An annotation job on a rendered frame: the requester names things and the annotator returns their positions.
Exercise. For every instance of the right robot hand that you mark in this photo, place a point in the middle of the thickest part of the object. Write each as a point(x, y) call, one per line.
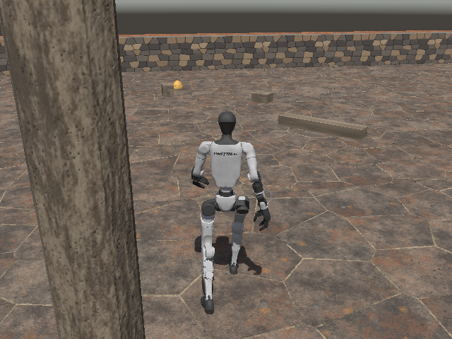
point(266, 219)

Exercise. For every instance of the right robot thigh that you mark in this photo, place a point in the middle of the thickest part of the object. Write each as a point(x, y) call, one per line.
point(241, 209)

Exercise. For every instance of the robot right upper arm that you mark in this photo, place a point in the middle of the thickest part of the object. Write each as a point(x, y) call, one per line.
point(249, 151)

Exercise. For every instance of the robot left upper arm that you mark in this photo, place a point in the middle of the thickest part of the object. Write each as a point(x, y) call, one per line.
point(203, 149)

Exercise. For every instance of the robot right forearm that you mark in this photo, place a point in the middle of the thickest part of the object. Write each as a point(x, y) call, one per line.
point(259, 193)

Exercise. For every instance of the left robot shin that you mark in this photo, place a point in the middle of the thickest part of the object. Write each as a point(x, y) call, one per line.
point(207, 273)

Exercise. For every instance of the left robot hand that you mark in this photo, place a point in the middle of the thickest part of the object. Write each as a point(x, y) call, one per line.
point(203, 180)

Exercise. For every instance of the robot left forearm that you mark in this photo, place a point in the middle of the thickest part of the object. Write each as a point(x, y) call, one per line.
point(196, 179)

